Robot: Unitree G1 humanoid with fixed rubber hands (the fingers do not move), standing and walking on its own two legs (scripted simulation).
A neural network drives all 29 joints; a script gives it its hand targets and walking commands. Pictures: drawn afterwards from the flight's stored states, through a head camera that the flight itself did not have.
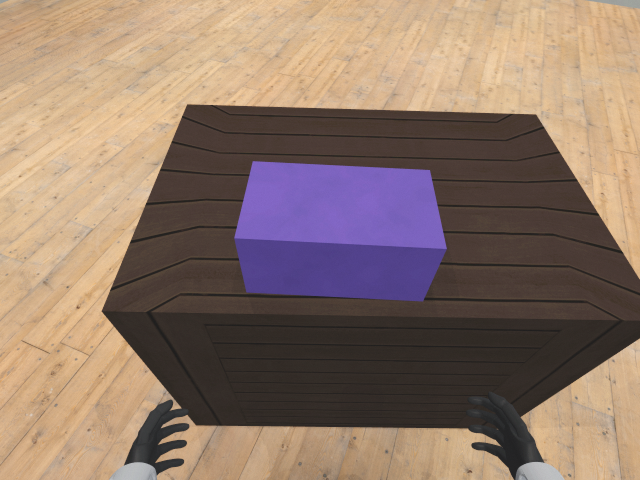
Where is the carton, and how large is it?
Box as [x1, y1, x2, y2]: [234, 161, 446, 300]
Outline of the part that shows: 253,161 234,237 246,292 403,300 423,299 446,249 429,170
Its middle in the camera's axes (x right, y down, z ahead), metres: +0.03 -0.01 +0.64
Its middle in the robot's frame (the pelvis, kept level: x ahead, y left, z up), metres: +0.49 +0.03 -0.01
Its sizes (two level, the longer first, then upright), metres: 0.296 0.168 0.142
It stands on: a pedestal, 0.69 m high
